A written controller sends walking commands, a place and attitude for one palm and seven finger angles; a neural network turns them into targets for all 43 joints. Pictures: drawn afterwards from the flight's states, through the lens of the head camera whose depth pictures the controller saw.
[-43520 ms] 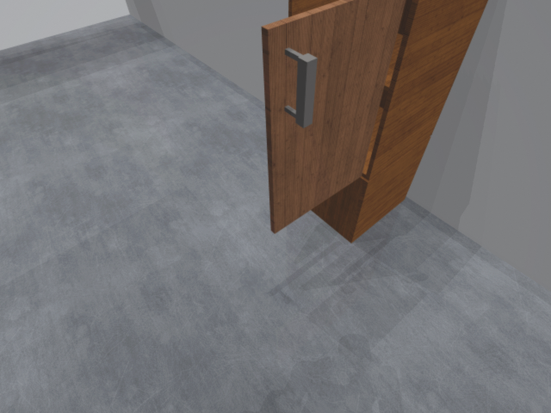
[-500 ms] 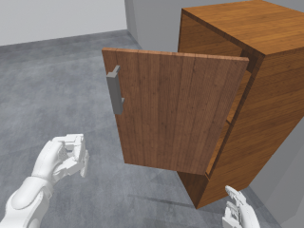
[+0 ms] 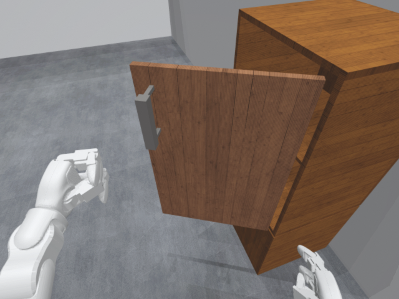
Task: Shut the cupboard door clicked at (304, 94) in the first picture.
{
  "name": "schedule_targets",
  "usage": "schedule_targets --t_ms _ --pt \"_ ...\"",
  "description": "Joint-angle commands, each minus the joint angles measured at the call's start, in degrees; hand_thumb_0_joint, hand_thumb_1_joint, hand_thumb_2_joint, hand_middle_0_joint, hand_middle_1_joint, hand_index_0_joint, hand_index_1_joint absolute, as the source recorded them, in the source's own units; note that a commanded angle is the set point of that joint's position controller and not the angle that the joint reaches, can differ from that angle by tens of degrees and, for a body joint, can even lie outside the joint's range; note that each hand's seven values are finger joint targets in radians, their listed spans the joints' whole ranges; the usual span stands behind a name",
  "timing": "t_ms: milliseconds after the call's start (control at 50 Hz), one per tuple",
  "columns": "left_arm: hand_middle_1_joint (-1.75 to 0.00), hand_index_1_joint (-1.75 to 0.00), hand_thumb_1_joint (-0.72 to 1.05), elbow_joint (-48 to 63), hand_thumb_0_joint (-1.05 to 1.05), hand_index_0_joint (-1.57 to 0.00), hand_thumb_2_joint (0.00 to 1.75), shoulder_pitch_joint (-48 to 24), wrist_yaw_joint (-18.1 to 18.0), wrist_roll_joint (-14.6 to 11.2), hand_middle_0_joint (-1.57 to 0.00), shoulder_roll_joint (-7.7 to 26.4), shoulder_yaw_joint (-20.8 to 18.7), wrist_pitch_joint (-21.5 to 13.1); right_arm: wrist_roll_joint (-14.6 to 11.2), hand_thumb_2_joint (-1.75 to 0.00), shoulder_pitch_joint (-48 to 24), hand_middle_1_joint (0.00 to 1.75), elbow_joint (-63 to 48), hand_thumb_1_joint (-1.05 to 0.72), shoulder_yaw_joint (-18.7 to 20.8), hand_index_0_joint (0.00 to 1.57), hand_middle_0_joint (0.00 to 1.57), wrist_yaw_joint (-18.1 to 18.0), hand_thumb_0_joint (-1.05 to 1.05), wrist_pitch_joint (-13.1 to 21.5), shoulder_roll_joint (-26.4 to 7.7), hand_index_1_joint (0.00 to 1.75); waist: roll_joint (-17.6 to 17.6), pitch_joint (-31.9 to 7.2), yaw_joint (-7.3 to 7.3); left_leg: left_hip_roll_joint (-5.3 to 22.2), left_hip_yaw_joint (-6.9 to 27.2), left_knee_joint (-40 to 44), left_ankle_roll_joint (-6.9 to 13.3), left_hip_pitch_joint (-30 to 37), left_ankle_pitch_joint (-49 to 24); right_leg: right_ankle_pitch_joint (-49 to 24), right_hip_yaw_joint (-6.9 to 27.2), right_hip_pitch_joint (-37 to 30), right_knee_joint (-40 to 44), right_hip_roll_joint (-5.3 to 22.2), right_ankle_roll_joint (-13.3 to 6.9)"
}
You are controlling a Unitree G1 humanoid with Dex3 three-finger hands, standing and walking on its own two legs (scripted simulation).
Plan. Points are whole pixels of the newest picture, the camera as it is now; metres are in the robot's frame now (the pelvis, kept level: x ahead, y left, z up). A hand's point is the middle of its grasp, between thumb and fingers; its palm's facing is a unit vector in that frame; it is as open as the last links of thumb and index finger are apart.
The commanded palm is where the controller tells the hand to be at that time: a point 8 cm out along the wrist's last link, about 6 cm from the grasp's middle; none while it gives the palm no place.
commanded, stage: bring the fist close to the handle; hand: left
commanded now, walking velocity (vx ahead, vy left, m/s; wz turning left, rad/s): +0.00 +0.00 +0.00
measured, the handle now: (151, 118) +0.46 +0.16 +0.14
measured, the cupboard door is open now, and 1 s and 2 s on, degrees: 60 60 52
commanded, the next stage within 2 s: push the door shut along its arc in 1.14 s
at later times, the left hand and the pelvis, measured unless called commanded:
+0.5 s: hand (133, 167) +0.32 +0.16 +0.13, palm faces -0.08 -1.00 -0.04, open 3.2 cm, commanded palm +0.30 +0.21 +0.15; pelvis +0.01 -0.01 +0.00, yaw -1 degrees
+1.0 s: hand (140, 144) +0.36 +0.16 +0.15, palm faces -0.05 -1.00 -0.03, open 3.1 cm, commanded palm +0.33 +0.20 +0.15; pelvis +0.02 +0.00 +0.00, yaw -2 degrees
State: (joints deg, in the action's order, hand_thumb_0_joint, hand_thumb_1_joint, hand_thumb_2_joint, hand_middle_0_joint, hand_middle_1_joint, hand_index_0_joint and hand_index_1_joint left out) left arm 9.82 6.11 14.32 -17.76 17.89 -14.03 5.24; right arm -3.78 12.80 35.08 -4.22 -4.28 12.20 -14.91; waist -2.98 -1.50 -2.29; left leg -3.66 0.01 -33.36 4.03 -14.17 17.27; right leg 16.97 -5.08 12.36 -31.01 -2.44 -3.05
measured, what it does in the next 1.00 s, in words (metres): stands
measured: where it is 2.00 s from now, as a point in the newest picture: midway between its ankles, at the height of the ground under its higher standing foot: outside the picture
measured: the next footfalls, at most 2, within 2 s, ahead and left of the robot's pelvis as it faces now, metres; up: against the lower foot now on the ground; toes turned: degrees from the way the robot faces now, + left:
none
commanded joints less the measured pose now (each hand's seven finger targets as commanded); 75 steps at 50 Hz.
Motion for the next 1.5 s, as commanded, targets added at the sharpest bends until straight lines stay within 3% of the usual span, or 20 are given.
schedule_targets --t_ms 0,100,180,240,300,360,440,460,520,620,740,760,800,860,880,960,1080,1160,1280,1480 --pt "-1.50 -1.50 0.90 6.1 0.00 -1.30 0.90 -11.1 2.4 0.0 -1.30 7.5 -0.7 1.7 -0.8 -0.90 -7.4 0.30 -10.3 -0.90 3.4 0.20 0.20 -0.9 0.00 2.6 -7.2 0.30 3.8 -5.8 0.91 3.6 3.9 4.4 -1.6 1.7 -8.3 -7.8 5.8 1.6 5.6 3.2 2.2" --pt "-1.50 -1.50 0.90 13.3 0.00 -1.30 0.90 -18.2 0.3 -0.8 -1.30 13.2 -7.2 -2.1 0.1 -0.90 -8.5 0.30 -11.4 -0.90 3.1 0.20 0.20 -0.9 0.00 2.5 -6.3 0.30 2.9 -13.4 -0.41 3.5 3.6 3.8 -1.6 4.3 -14.0 -14.0 5.0 -2.0 3.2 2.8 2.1" --pt "-1.50 -1.50 0.90 10.1 0.00 -1.30 0.90 -18.6 -1.6 -0.4 -1.30 10.4 -5.4 -4.9 0.3 -0.90 -7.6 0.30 -9.9 -0.90 2.9 0.20 0.20 -0.3 0.00 2.5 -6.0 0.30 -0.1 -11.0 0.14 3.5 3.2 3.9 -2.1 4.7 -16.1 -16.3 4.2 -0.5 2.6 2.5 1.6" --pt "-1.50 -1.50 0.90 4.0 0.00 -1.30 0.90 -16.5 -1.1 0.8 -1.30 7.8 -2.4 -2.2 -0.4 -0.90 -7.0 0.30 -9.5 -0.90 3.1 0.20 0.20 0.1 0.00 1.6 -6.4 0.30 -1.2 -6.7 0.70 3.5 3.1 4.2 -2.4 3.8 -14.8 -15.7 3.9 1.8 3.2 2.5 1.5" --pt "-1.50 -1.50 0.90 1.3 0.00 -1.30 0.90 -17.9 -0.1 1.2 -1.30 5.9 0.5 1.5 -0.9 -0.90 -7.1 0.30 -10.2 -0.90 3.5 0.20 0.20 0.1 0.00 0.5 -7.0 0.30 2.9 -5.9 1.42 3.5 2.9 3.8 -1.8 2.3 -12.6 -14.7 4.8 2.2 3.9 2.9 2.3" --pt "-1.50 -1.50 0.90 4.2 0.00 -1.30 0.90 -25.5 -0.2 1.1 -1.30 10.1 -1.7 1.4 -0.7 -0.90 -7.6 0.30 -10.3 -0.90 3.7 0.20 0.20 -0.6 0.00 -0.1 -7.6 0.30 4.8 -9.3 1.90 3.7 3.0 3.1 -1.4 3.5 -12.2 -13.6 5.8 1.1 4.0 3.1 2.6" --pt "-1.50 -1.50 0.90 9.0 0.00 -1.30 0.90 -29.7 -1.9 0.7 -1.30 11.6 -4.3 -3.2 0.0 -0.90 -7.8 0.30 -10.7 -0.90 3.3 0.20 0.20 -0.8 0.00 0.4 -6.4 0.30 1.6 -16.9 0.86 3.2 3.0 3.2 -1.6 7.5 -17.9 -19.1 4.7 -2.1 2.2 2.5 1.8" --pt "-1.50 -1.50 0.90 7.2 0.00 -1.30 0.90 -29.6 -2.6 1.0 -1.30 13.6 -5.6 -4.0 0.2 -0.90 -7.3 0.30 -9.7 -0.90 3.3 0.20 0.20 -0.7 0.00 0.2 -6.7 0.30 2.6 -16.0 1.11 3.5 2.9 2.9 -1.7 6.7 -17.7 -18.9 5.0 -2.0 2.4 2.6 1.9" --pt "-1.50 -1.50 0.90 0.9 0.00 -1.30 0.90 -30.7 -3.1 1.5 -1.30 8.7 -1.9 -4.2 -0.1 -0.90 -7.0 0.30 -8.6 -0.90 3.0 0.20 0.20 -0.3 0.00 -0.1 -6.3 0.30 1.2 -11.3 1.97 3.5 3.0 3.8 -2.0 5.8 -16.4 -17.6 4.3 0.6 2.8 2.4 1.7" --pt "-1.50 -1.50 0.90 -8.3 0.00 -1.30 0.90 -31.6 -2.3 2.7 -1.30 5.6 2.1 1.9 -1.0 -0.90 -7.1 0.30 -8.9 -0.90 3.3 0.20 0.20 0.1 0.00 -2.4 -7.0 0.30 2.2 -7.3 2.07 3.4 3.2 4.7 -2.0 3.5 -12.6 -14.3 4.4 2.4 4.1 2.7 1.7" --pt "-1.50 -1.50 0.90 -1.5 0.00 -1.30 0.90 -43.5 -4.2 2.7 -1.30 7.9 0.8 -1.4 -0.3 -0.90 -7.5 0.30 -10.0 -0.90 3.2 0.20 0.20 -0.2 0.00 -2.9 -6.6 0.30 2.5 -16.1 2.16 3.2 3.4 4.5 -1.7 7.7 -15.5 -16.0 4.7 -0.7 3.4 2.6 1.4" --pt "-1.50 -1.50 0.90 -1.3 0.00 -1.30 0.90 -41.7 -5.0 2.8 -1.30 12.0 -2.8 -2.7 -0.1 -0.90 -7.3 0.30 -9.8 -0.90 3.4 0.20 0.20 -0.2 0.00 -2.8 -6.9 0.30 3.5 -17.1 1.14 3.6 3.2 4.2 -1.8 7.4 -16.6 -17.0 5.2 -2.2 3.3 2.6 1.3" --pt "-1.50 -1.50 0.90 -0.8 0.00 -1.30 0.90 -39.7 -5.7 2.8 -1.30 10.9 -3.2 -4.9 0.3 -0.90 -7.2 0.30 -10.0 -0.90 3.3 0.20 0.20 0.1 0.00 -2.6 -6.2 0.30 3.0 -19.7 0.51 3.4 2.7 4.4 -1.8 8.2 -20.3 -21.3 5.0 -4.7 2.4 2.6 1.2" --pt "-1.50 -1.50 0.90 -6.4 0.00 -1.30 0.90 -32.6 -5.7 3.4 -1.30 12.3 -5.4 -4.6 0.1 -0.90 -6.0 0.30 -9.0 -0.90 3.7 0.20 0.20 0.8 0.00 -3.3 -6.8 0.30 3.5 -17.0 -0.25 3.6 1.9 4.4 -2.1 6.6 -21.6 -23.8 5.0 -4.8 2.4 2.7 1.3" --pt "-1.50 -1.50 0.90 -7.4 0.00 -1.30 0.90 -31.4 -5.0 3.6 -1.30 8.1 -1.7 -3.6 -0.2 -0.90 -6.5 0.30 -9.6 -0.90 3.4 0.20 0.20 1.1 0.00 -3.6 -6.4 0.30 3.1 -14.5 0.37 3.5 1.5 4.8 -1.9 5.8 -21.1 -24.0 4.7 -3.8 2.6 2.8 1.5" --pt "-1.50 -1.50 0.90 -9.3 0.00 -1.30 0.90 -30.3 -3.7 3.6 -1.30 7.4 -0.6 0.8 -0.8 -0.90 -6.8 0.30 -10.0 -0.90 3.9 0.20 0.20 1.3 0.00 -4.7 -7.2 0.30 3.4 -8.7 1.12 3.6 1.6 4.9 -1.9 4.5 -17.4 -21.1 4.9 -0.9 4.0 2.8 1.8" --pt "-1.50 -1.50 0.90 4.5 0.00 -1.30 0.90 -37.9 -3.7 2.5 -1.30 6.6 1.5 -3.0 -0.4 -0.90 -7.8 0.30 -11.6 -0.90 3.8 0.20 0.20 0.4 0.00 -3.5 -6.4 0.30 1.3 -15.5 2.15 3.6 2.7 4.6 -1.7 9.5 -18.2 -18.8 4.4 -0.9 3.6 2.1 1.4" --pt "-1.50 -1.50 0.90 -0.4 0.00 -1.30 0.90 -40.2 -5.6 3.2 -1.30 8.5 0.7 -5.0 -0.1 -0.90 -6.7 0.30 -8.7 -0.90 3.5 0.20 0.20 -0.2 0.00 -3.5 -6.9 0.30 2.8 -11.4 3.42 3.9 3.6 5.3 -1.9 9.0 -14.2 -13.7 4.3 1.8 4.7 1.8 1.4" --pt "-1.50 -1.50 0.90 -11.8 0.00 -1.30 0.90 -41.6 -5.2 4.5 -1.30 6.1 3.3 0.0 -0.7 -0.90 -7.2 0.30 -8.2 -0.90 3.2 0.20 0.20 -0.1 0.00 -5.6 -7.1 0.30 3.0 -7.9 3.36 3.4 3.6 6.9 -1.9 6.0 -9.5 -9.9 4.5 2.3 6.1 2.4 1.3" --pt "-1.50 -1.50 0.90 -15.1 0.00 -1.30 0.90 -52.3 -2.0 3.1 -1.30 8.7 1.8 -6.3 -0.1 -0.90 -6.0 0.30 -8.4 -0.90 3.1 0.20 0.20 -0.2 0.00 -5.4 -6.9 0.30 2.4 -16.5 3.18 3.3 3.5 5.6 -1.8 10.0 -17.5 -17.2 4.7 -0.5 4.1 2.3 0.7"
